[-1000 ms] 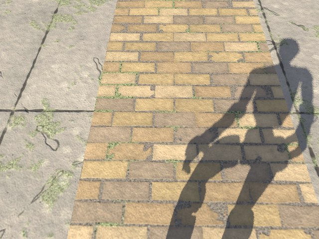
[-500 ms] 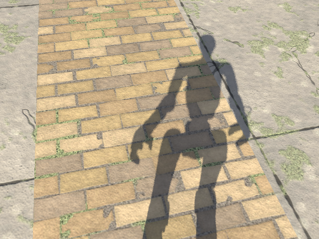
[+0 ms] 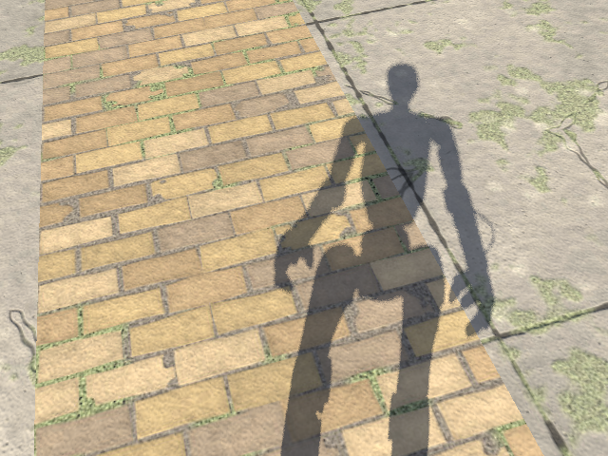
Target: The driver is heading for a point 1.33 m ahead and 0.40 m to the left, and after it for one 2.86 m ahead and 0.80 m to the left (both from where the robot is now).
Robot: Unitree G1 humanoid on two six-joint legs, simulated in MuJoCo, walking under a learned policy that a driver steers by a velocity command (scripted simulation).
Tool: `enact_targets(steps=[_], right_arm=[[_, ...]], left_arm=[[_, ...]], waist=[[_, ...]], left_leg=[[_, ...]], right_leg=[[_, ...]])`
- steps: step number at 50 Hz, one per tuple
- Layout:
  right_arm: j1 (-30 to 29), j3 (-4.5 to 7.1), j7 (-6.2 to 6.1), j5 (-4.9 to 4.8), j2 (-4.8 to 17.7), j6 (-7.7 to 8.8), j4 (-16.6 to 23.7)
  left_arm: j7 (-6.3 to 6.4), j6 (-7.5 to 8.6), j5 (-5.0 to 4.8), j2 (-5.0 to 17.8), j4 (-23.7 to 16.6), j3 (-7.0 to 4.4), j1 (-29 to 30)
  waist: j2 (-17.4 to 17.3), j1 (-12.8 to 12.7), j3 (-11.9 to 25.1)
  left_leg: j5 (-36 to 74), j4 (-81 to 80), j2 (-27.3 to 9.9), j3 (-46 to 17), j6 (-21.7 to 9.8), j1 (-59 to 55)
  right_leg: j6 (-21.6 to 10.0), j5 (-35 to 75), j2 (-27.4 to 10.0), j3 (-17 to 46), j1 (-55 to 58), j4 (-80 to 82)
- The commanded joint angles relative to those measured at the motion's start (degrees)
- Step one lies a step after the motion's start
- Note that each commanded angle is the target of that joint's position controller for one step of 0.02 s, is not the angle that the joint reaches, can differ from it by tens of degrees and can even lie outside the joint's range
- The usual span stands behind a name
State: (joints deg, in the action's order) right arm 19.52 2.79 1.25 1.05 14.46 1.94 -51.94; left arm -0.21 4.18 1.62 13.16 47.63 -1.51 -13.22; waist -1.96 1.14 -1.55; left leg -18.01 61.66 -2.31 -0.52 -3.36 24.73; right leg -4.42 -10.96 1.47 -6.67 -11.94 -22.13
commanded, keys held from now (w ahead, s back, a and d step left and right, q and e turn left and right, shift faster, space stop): w+q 0.72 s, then w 0.28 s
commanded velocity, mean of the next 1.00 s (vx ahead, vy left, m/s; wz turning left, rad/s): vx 0.50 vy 0.00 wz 0.45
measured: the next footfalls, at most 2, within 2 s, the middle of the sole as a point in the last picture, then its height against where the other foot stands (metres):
left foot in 0.38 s outside the picture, level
right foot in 0.90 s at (291, 377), level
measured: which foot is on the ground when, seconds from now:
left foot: up 0.00-0.36, down 0.38-0.90, up 0.92-1.00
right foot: down 0.00-0.36, up 0.38-0.88, down 0.90-1.00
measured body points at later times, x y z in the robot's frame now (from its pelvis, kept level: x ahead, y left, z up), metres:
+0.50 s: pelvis +0.26 +0.06 -0.02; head +0.29 +0.07 +0.43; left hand +0.25 +0.33 -0.15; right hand +0.44 -0.17 -0.14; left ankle +0.29 +0.11 -0.74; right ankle +0.18 -0.09 -0.64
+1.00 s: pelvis +0.54 +0.11 -0.01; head +0.57 +0.11 +0.43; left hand +0.56 +0.41 -0.11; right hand +0.68 -0.13 -0.15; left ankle +0.35 +0.13 -0.66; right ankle +0.64 +0.07 -0.74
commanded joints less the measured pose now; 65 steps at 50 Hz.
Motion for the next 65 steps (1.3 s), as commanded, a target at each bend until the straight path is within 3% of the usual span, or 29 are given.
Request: enact_targets(steps=[1,8,13,16,17,18,19,20,21,22,23,24,26,29,35,40,42,44,45,46,47,48,49,51,53,55,59,62,65], right_arm=[[1.94,1.09,0.83,0.46,2.79,-0.94,1.98],[-11.82,0.27,1.99,0.6,0.95,-1.09,6.64],[-18.93,-0.41,2.65,0.96,0.98,-0.95,10.08],[-14.53,0.32,2.01,1.14,2.54,-1.09,9.48],[-9.93,0.93,1.71,1.16,3.57,-0.92,8.32],[-2.82,1.88,1.27,1.46,5.07,-0.42,6.21],[5.87,3.63,0.37,2.17,9.51,-0.22,3.92],[3.73,5.32,-0.32,1.67,16.31,-0.61,4.79],[5.63,5.25,-0.4,-0.31,15.57,-1.28,5.14],[1.81,4.75,-0.92,-0.53,13.72,-1.43,4.67],[-0.82,3.95,-1.02,-0.7,10.47,-1.25,4.72],[-3.27,3.45,-1.17,-0.78,8.76,-0.83,4.99],[-4.7,2.71,-1.18,-1.2,7.09,0.25,5.38],[-2.2,3.19,-0.92,-1.17,9.27,1.36,4.83],[4.71,3.39,-1.0,-0.99,9.73,1.05,4.12],[8.1,2.98,-1.78,-0.24,9.4,1.17,3.43],[6.46,2.91,-2.19,-0.11,10.03,1.49,3.56],[4.34,2.99,-2.06,-0.01,11.18,1.91,3.57],[4.1,2.64,-1.71,-0.15,10.3,2.2,3.61],[6.64,1.4,-1.4,-1.22,5.66,2.52,5.54],[13.48,1.29,-1.28,-1.78,4.44,2.27,4.97],[9.43,1.65,-1.67,0.14,7.96,1.68,3.91],[4.45,1.58,-1.13,0.35,7.75,1.7,4.64],[1.22,1.21,-0.39,0.82,6.47,1.27,5.58],[2.15,0.82,0.19,1.31,5.39,0.42,5.14],[0.26,0.54,0.52,1.45,4.78,0.04,5.61],[-10.25,-0.46,1.03,1.32,3.57,0.07,8.79],[-16.51,-1.49,1.26,0.88,2.06,0.4,10.49],[-20.17,-1.65,1.0,0.59,2.62,0.59,11.4]], left_arm=[[0.45,1.95,-0.67,5.92,-0.6,-1.55,-3.78],[0.92,2.12,-0.67,5.59,2.45,-1.63,-7.69],[1.69,1.4,-0.46,7.33,5.14,-1.98,-11.87],[2.31,0.48,-0.2,9.67,5.48,-2.48,-10.79],[2.37,-0.12,-0.07,10.57,5.4,-2.75,-10.37],[2.27,-0.64,-0.22,11.19,5.06,-2.92,-9.89],[1.99,-0.61,-0.31,10.43,3.6,-2.71,-9.11],[0.53,-0.2,-0.72,3.26,-0.33,-1.36,-11.82],[0.33,0.57,-0.3,8.17,-2.14,-2.24,-3.71],[0.07,1.43,-1.03,7.53,-3.68,-1.94,-0.4],[0.19,1.97,-1.1,7.51,-3.18,-1.83,-1.26],[0.33,1.49,-0.42,7.34,-2.63,-1.93,-1.84],[0.12,-0.77,1.06,6.53,-2.33,-1.81,-4.15],[-0.41,-2.42,1.2,5.25,-3.94,-1.55,-1.33],[-0.86,-2.38,0.64,5.5,-8.66,-1.15,12.14],[-1.38,-1.24,0.2,5.59,-11.03,-0.48,17.76],[-1.31,-0.77,0.18,6.6,-10.44,-0.77,14.37],[-0.45,-0.1,0.12,8.91,-6.93,-1.95,3.52],[0.27,0.57,0.57,10.74,-5.01,-2.66,-4.42],[1.13,0.81,1.86,15.52,-4.82,-3.64,-12.25],[0.57,-0.02,1.49,18.68,-3.16,-4.75,-11.85],[0.07,-0.57,-0.02,12.76,-4.02,-3.67,-6.86],[-0.2,-0.5,-0.5,8.97,-4.61,-2.8,-2.64],[-0.11,0.01,-0.23,6.61,-3.51,-1.97,-1.2],[-0.28,0.98,-0.62,6.46,-1.63,-1.83,-3.29],[-0.52,1.74,-1.14,7.17,-0.16,-2.05,-5.29],[-0.56,1.54,-1.29,7.0,2.09,-2.01,-8.48],[-0.6,1.46,-1.32,7.65,3.61,-2.12,-10.88],[-0.41,1.25,-1.07,8.49,5.06,-2.25,-13.29]], waist=[[6.4,-0.14,-0.16],[5.57,-1.91,-3.8],[5.36,-3.53,-4.84],[7.49,-0.7,-0.87],[7.69,1.34,1.99],[6.64,4.55,6.07],[1.84,8.52,11.11],[-12.27,3.27,14.92],[-2.44,6.77,16.25],[-0.52,4.75,7.58],[2.95,2.07,3.03],[4.09,-0.24,0.69],[2.79,-2.72,1.57],[1.57,-2.68,0.97],[-1.24,2.55,-0.79],[-2.19,4.66,-1.03],[-2.82,2.37,-0.86],[-1.88,-2.8,3.36],[0.45,-6.63,8.18],[8.16,-7.93,16.62],[19.69,-3.93,18.48],[8.41,-2.72,9.65],[3.72,-2.43,3.42],[5.24,-1.07,0.2],[7.44,-0.13,1.13],[7.05,0.15,0.83],[6.39,-1.69,-1.95],[6.54,-3.29,-2.25],[6.56,-4.3,-2.42]], left_leg=[[5.01,1.28,-2.49,-1.94,0.65,8.92],[17.61,-13.16,-2.44,1.75,1.59,14.38],[15.52,-23.98,-0.32,7.32,-1.79,11.39],[6.99,-25.41,4.72,10.49,-5.5,3.43],[4.16,-26.42,6.68,10.7,-7.04,-1.72],[4.52,-30.27,8.17,9.6,-8.82,-11.35],[0.81,-34.29,1.8,-0.64,-11.95,-25.28],[3.03,-37.6,-15.77,-31.92,-21.49,-42.93],[2.77,-44.41,-16.77,-40.84,-22.16,-42.8],[6.06,-45.97,-16.0,-31.69,-19.95,-35.88],[12.73,-47.06,-13.63,-26.45,-17.35,-27.95],[18.7,-47.58,-10.46,-21.6,-15.26,-22.4],[25.41,-48.55,-6.97,-16.37,-14.13,-16.96],[26.76,-49.73,-4.34,-13.92,-13.53,-14.36],[25.0,-48.94,-2.91,-15.95,-10.39,-19.98],[32.42,-45.58,-4.88,-16.93,-9.16,-26.07],[36.07,-43.92,-6.18,-17.37,-7.41,-25.62],[48.07,-33.27,-4.23,-15.17,-5.42,-24.77],[43.66,-22.01,-1.19,-12.52,-4.27,-20.29],[23.95,-4.38,3.52,-8.6,-2.46,-9.18],[-12.5,7.4,11.29,-5.54,-1.2,4.42],[-8.34,10.8,6.79,-8.16,-1.93,8.91],[-3.42,8.96,4.88,-7.67,-1.78,8.64],[-0.19,4.21,2.02,-6.13,-1.2,6.79],[0.7,2.3,1.57,-4.81,-0.19,4.54],[2.32,0.43,0.61,-3.31,0.66,7.04],[9.77,-9.8,-2.23,0.41,2.66,12.58],[14.85,-20.08,-1.69,2.89,2.95,9.37],[15.63,-25.83,-0.52,4.06,1.94,6.79]], right_leg=[[-4.0,12.24,-15.52,10.66,6.29,14.1],[-3.36,19.33,-13.81,-0.26,8.67,14.87],[-2.42,30.85,-15.96,-4.58,15.7,11.15],[-1.61,55.24,-16.61,-7.27,19.64,-0.37],[-1.7,58.69,-16.73,-7.59,19.52,-8.41],[-1.18,53.77,-16.31,-7.99,15.75,-19.77],[0.57,36.79,-14.45,-8.39,4.34,-36.64],[4.23,-19.2,-1.87,-5.42,-22.79,-58.31],[3.96,-18.28,-0.62,7.73,-29.77,-62.49],[3.39,-11.57,-4.43,9.02,-32.71,-59.09],[3.36,-7.91,-6.4,8.53,-29.48,-53.19],[3.88,-7.18,-7.58,8.67,-25.94,-49.28],[5.54,-7.18,-8.14,8.64,-19.97,-44.87],[7.3,-3.79,-7.92,6.96,-21.08,-38.61],[8.14,8.2,-6.33,6.98,-26.97,-22.98],[5.81,9.66,-3.93,6.07,-24.4,-13.36],[3.67,7.28,-2.94,6.32,-17.27,-9.45],[1.27,3.21,0.24,4.78,-3.35,-5.69],[-0.58,3.35,-2.92,7.47,8.06,-3.8],[-4.53,-6.62,-17.28,25.97,22.16,-2.26],[-10.64,-6.96,-26.21,49.82,27.02,5.95],[-9.6,-14.41,-23.66,46.99,19.68,7.13],[-8.56,-12.44,-20.91,37.5,12.16,8.0],[-6.26,-0.73,-15.83,26.37,6.04,10.12],[-6.06,8.04,-13.91,21.46,4.55,11.02],[-7.0,11.88,-13.63,18.71,5.19,12.42],[-7.15,14.28,-11.75,13.92,6.44,15.47],[-6.14,18.65,-10.55,10.68,6.74,14.99],[-5.74,21.87,-12.1,10.39,9.65,13.33]])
